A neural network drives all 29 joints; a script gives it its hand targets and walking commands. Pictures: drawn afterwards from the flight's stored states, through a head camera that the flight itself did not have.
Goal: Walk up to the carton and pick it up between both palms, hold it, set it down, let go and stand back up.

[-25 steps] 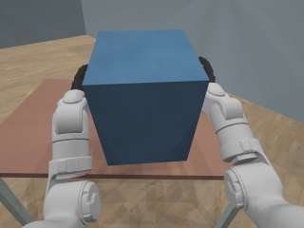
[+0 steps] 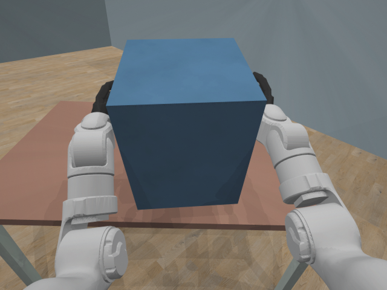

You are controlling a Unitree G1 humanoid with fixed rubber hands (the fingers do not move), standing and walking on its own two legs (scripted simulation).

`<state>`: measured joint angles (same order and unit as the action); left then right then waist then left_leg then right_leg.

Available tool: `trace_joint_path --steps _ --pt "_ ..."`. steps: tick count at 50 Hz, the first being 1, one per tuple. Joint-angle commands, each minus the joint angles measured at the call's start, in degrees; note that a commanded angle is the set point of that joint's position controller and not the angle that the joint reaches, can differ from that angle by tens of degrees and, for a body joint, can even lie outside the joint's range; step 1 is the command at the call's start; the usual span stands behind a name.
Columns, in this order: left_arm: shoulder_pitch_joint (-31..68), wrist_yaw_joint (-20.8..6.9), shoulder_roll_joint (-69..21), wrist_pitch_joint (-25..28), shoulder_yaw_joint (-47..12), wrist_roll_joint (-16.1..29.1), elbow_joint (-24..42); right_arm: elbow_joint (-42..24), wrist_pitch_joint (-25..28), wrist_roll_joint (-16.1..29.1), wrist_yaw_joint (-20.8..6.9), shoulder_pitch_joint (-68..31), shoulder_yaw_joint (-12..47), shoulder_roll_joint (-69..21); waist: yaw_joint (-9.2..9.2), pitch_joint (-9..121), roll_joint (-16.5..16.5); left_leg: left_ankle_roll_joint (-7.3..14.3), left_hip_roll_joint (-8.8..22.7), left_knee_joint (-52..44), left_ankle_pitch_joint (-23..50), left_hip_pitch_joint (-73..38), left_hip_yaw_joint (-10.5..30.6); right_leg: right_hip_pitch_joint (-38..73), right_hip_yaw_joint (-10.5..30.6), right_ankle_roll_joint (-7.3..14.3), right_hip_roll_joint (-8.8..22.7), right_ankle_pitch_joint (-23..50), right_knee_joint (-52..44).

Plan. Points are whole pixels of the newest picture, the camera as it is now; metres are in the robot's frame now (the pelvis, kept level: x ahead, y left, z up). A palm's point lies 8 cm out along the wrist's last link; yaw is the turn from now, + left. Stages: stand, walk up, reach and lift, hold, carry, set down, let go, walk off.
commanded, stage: hold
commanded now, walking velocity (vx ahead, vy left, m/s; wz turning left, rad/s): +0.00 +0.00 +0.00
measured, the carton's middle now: (184, 125) +0.39 +0.00 +0.21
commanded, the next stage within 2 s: none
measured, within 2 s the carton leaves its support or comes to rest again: neither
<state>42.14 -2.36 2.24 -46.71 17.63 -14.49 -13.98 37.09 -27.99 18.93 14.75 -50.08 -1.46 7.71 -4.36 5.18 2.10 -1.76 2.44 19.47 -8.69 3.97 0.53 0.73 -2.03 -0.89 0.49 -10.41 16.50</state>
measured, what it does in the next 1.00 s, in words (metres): stands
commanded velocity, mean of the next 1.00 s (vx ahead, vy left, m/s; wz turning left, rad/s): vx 0.00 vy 0.00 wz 0.00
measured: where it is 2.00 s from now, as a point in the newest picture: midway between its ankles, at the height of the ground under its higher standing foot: outside the picture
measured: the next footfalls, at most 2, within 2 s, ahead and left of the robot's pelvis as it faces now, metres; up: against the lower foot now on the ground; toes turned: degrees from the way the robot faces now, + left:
none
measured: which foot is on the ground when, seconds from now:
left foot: down 0.00-1.00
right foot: down 0.00-1.00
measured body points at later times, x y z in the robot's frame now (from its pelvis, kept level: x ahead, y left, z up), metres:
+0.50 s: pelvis +0.00 +0.00 +0.00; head -0.08 +0.02 +0.44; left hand +0.37 +0.16 +0.24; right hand +0.38 -0.16 +0.26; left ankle +0.03 +0.14 -0.75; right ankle -0.01 -0.13 -0.75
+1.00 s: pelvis +0.00 +0.00 +0.00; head -0.08 +0.02 +0.44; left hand +0.37 +0.16 +0.24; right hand +0.38 -0.16 +0.25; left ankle +0.03 +0.14 -0.75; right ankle -0.01 -0.13 -0.75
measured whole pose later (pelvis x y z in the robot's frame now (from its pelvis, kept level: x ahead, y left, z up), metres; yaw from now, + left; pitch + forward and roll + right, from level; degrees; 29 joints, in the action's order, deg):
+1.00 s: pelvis +0.00 +0.00 +0.00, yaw +0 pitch -7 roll -1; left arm 41.1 -2.2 1.9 -46.9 17.3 -14.5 -12.6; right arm 35.7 -28.7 19.5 15.0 -49.2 -1.2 7.8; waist -4.3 5.0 1.9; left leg -1.8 2.5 19.3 -8.6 3.9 0.4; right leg 0.6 -1.8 -0.9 0.4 -10.3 16.5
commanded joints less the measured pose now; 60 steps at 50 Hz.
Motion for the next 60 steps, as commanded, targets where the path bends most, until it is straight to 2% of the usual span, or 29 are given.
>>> trace_joint_path --steps 1,7,19,22,25,26,28,31,32,33,34,38,41,42,44,45,47,50,51,56,60 --pt "42.4 -6.69 -33.34 5.07 -25.08 9.19 9.94 -17.91 1.54 7.17 -6.51 -42.34 19.58 -38.33 -0.56 19.04 -4.11 -0.67 -5.02 0.14 15.13 -9.9 -1.54 -0.1 -0.73 -2.73 -5.07 10.89 -1.88" --pt "43.99 -6.63 -33.58 5.11 -24.89 9.14 10.02 -17.44 1.3 6.97 -6.76 -43.19 18.93 -38.33 -0.42 18.35 -3.9 -0.73 -5.02 -0.46 13.09 -8.87 -1.73 -0.86 -0.83 -2.63 -4.99 8.07 -2.09" --pt "42.37 -7.04 -32.49 4.85 -23.25 8.32 9.04 -18.44 1.09 7.17 -6.26 -43.39 20.55 -39.1 0.23 18.55 -2.3 0.01 -5.33 -0.4 13.38 -9.1 -1.9 0.73 -0.21 -3.21 -4.88 10.5 -1.89" --pt "43.75 -7.03 -32.81 5.02 -24.52 8.83 10.34 -18.78 1.41 7.02 -6.29 -43.72 19.88 -39.07 -0.32 18.16 -3.76 -0.38 -5.21 -0.16 14.06 -9.42 -2.0 -0.3 -0.49 -2.98 -4.89 10.27 -1.83" --pt "43.76 -7.05 -32.69 4.85 -24.27 8.73 9.97 -17.85 1.06 7.14 -6.22 -43.16 19.88 -38.89 -0.23 17.8 -3.42 -0.52 -5.2 -0.19 14.11 -9.42 -1.87 0.43 -0.34 -2.99 -5.04 10.38 -1.85" --pt "43.22 -7.1 -32.97 4.79 -24.41 8.66 9.19 -17.39 1.01 6.97 -6.29 -42.65 19.14 -38.53 -0.92 17.47 -3.87 -0.61 -5.25 -0.27 13.48 -9.32 -1.81 -0.43 -0.59 -2.97 -4.9 9.48 -2.01" --pt "43.73 -6.99 -32.35 4.93 -23.84 8.42 9.14 -16.93 0.96 6.75 -6.58 -43.18 19.49 -39.02 -0.26 16.73 -2.81 -0.16 -5.21 -0.75 12.46 -9.01 -1.94 -1.14 -0.39 -2.96 -4.77 8.36 -2.28" --pt "43.11 -6.87 -33.92 4.89 -24.75 8.93 9.88 -19.39 1.52 7.04 -6.51 -43.9 19.98 -38.88 -0.19 19.81 -4.12 -0.75 -5.38 -0.11 14.79 -9.62 -1.83 0.56 -0.76 -2.81 -5.03 10.56 -1.82" --pt "43.6 -6.85 -33.66 4.88 -25.09 9.13 10.21 -18.5 1.34 6.95 -6.38 -43.28 19.28 -38.3 -0.83 19.34 -4.12 -0.83 -5.13 0.05 15.31 -10.19 -1.72 -0.16 -0.65 -2.76 -5.01 10.52 -1.68" --pt "43.16 -6.81 -33.14 4.89 -24.7 8.81 9.85 -18.85 1.31 7.2 -6.31 -43.31 19.86 -38.68 -0.36 19.26 -4.0 -0.82 -5.36 0.15 16.0 -10.06 -1.84 0.91 -0.61 -2.92 -4.98 11.85 -1.73" --pt "42.52 -6.74 -33.35 4.81 -24.91 9.02 10.96 -18.7 1.21 7.42 -6.26 -42.32 20.09 -38.58 -0.74 19.23 -3.92 -0.93 -5.26 0.4 16.88 -10.7 -1.67 1.06 -0.62 -2.99 -5.06 13.33 -1.65" --pt "41.02 -7.09 -33.04 4.39 -24.24 8.45 10.09 -19.36 1.09 7.7 -6.1 -42.44 20.7 -38.2 -0.19 18.29 -2.76 -0.68 -5.15 0.16 16.25 -10.17 -1.78 1.07 -0.63 -3.1 -5.24 12.4 -1.74" --pt "40.92 -7.19 -32.77 4.21 -24.47 8.63 10.45 -19.64 1.11 7.63 -6.15 -42.64 20.05 -37.86 -0.2 18.2 -3.49 -0.76 -5.15 -0.19 15.58 -9.61 -1.77 1.01 -0.56 -2.89 -5.3 11.42 -1.96" --pt "42.2 -7.15 -33.17 4.41 -25.02 8.84 10.45 -19.32 1.24 7.18 -6.19 -43.1 19.81 -37.72 -0.91 18.32 -3.66 -0.82 -5.16 -0.22 14.88 -9.84 -1.85 -0.01 -0.71 -2.8 -5.17 10.35 -1.9" --pt "42.88 -6.82 -33.32 4.74 -25.37 8.95 11.32 -19.63 1.3 7.46 -6.44 -43.22 19.82 -38.65 -0.43 18.45 -4.2 -0.93 -5.11 -0.21 14.68 -9.82 -1.79 -0.18 -0.73 -2.78 -5.17 10.15 -2.02" --pt "43.26 -6.65 -33.05 4.88 -25.31 9.09 11.12 -20.13 1.41 7.32 -6.52 -43.92 20.06 -38.84 0.04 19.09 -3.53 -0.8 -5.19 0.05 14.54 -9.51 -1.75 -0.1 -0.7 -2.85 -5.19 10.01 -1.85" --pt "43.46 -6.53 -33.52 4.94 -25.53 9.0 10.56 -19.14 1.33 7.17 -6.63 -43.53 19.72 -38.85 -0.43 18.85 -3.94 -0.8 -5.11 -0.01 14.41 -9.92 -1.64 -0.55 -0.74 -2.77 -4.98 9.8 -1.9" --pt "43.61 -6.36 -33.24 5.24 -25.24 8.8 10.69 -18.37 1.28 6.88 -6.81 -43.45 19.82 -39.46 -0.13 18.92 -3.24 -0.44 -5.1 -0.43 12.8 -9.8 -1.69 -1.08 -0.58 -2.92 -4.83 8.57 -2.07" --pt "43.87 -6.36 -33.07 5.13 -24.42 8.61 9.53 -17.37 1.09 6.79 -6.88 -43.58 19.65 -39.33 0.46 17.57 -3.3 -0.2 -5.14 -0.75 11.8 -8.69 -1.94 -1.23 -0.44 -2.91 -4.8 7.71 -2.25" --pt "43.54 -6.71 -33.48 5.0 -24.27 8.66 8.23 -16.87 1.36 6.35 -6.81 -43.58 18.97 -38.79 -0.42 17.94 -3.51 -0.32 -5.14 -0.92 11.33 -8.54 -1.93 -0.82 -0.4 -2.9 -4.73 7.64 -2.03" --pt "42.51 -6.98 -32.78 4.67 -23.3 8.03 6.29 -15.5 1.16 6.22 -6.81 -43.44 18.65 -38.16 -0.18 16.47 -2.81 -0.21 -5.15 -1.1 11.48 -8.43 -2.0 -0.6 -0.35 -2.97 -4.89 7.71 -2.5"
